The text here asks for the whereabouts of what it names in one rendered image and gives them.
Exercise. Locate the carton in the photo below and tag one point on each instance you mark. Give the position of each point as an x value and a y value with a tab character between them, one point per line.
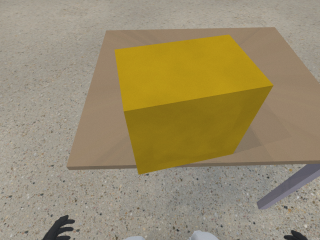
188	101

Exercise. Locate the left robot hand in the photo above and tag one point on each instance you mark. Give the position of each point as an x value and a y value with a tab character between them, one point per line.
56	229

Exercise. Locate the right robot hand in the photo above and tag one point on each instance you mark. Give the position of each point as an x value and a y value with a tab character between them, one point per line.
295	236

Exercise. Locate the table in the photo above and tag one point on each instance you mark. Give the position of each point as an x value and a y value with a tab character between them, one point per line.
285	130

